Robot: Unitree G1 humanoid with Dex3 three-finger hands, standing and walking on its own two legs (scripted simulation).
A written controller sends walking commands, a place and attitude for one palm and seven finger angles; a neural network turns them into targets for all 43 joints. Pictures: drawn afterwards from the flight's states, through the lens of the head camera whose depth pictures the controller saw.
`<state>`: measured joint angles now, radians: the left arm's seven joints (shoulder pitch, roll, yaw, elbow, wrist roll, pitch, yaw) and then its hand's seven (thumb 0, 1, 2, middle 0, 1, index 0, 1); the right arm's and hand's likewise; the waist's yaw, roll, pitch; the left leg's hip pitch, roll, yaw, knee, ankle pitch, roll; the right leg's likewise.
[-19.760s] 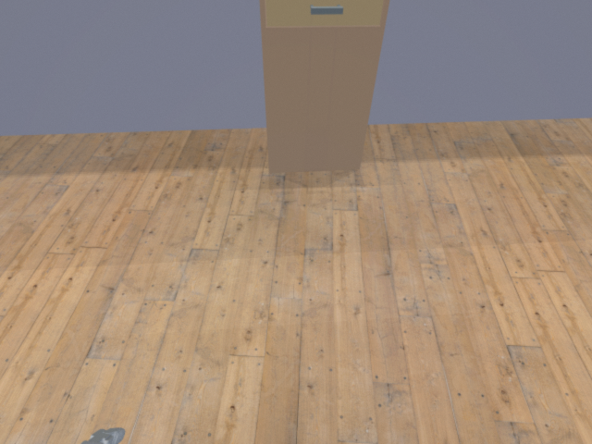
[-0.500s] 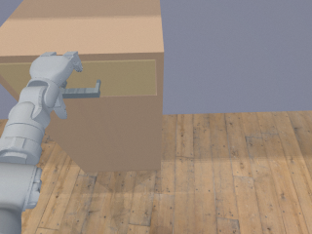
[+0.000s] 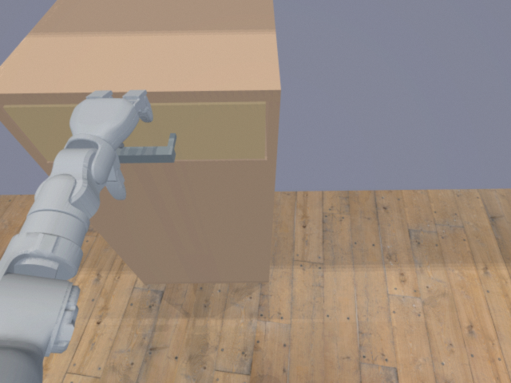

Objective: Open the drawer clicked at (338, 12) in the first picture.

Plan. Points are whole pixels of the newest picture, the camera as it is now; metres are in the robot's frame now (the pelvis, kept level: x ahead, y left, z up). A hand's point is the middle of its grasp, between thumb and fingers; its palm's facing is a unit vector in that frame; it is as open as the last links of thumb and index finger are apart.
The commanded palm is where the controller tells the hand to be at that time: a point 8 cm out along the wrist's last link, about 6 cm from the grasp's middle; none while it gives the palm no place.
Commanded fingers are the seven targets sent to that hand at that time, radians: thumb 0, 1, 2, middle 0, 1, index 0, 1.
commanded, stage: re-aim the fingers above the handle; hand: left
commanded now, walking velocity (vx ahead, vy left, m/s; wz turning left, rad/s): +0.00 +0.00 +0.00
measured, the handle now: (142, 146) +0.51 +0.22 +0.06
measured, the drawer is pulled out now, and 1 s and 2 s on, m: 0.00 0.00 0.00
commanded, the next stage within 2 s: lower the fingers behind the handle in 0.90 s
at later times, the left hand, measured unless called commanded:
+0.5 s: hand (127, 144) +0.46 +0.22 +0.11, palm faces -0.04 -0.01 -1.00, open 13.8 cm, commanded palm +0.44 +0.23 +0.17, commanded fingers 0.00 -0.50 0.30 -0.30 -1.20 -0.30 -1.20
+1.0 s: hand (126, 143) +0.46 +0.22 +0.11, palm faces -0.02 -0.02 -1.00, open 13.7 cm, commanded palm +0.44 +0.24 +0.17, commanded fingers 0.00 -0.50 0.30 -0.30 -1.20 -0.30 -1.20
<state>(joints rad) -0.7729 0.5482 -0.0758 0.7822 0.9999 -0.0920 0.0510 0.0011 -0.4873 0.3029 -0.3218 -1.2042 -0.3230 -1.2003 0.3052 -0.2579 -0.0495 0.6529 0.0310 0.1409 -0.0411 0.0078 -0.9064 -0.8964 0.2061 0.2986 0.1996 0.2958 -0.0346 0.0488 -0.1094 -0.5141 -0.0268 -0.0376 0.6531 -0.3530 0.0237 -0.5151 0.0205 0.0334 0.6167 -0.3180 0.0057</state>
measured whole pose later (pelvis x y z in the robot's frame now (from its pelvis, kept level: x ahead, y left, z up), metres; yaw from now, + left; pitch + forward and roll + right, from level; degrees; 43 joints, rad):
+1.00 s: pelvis +0.00 -0.01 +0.00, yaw +0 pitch +12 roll +0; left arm -0.77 0.56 -0.05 0.80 1.00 -0.11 0.04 0.00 -0.49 0.30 -0.33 -1.22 -0.33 -1.21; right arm 0.29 -0.26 -0.04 0.65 0.03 0.14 -0.06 0.01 -0.91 -0.90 0.21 0.30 0.20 0.30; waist -0.04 0.05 -0.11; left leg -0.50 -0.02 -0.04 0.64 -0.35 0.01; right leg -0.51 0.03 0.03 0.62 -0.32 -0.01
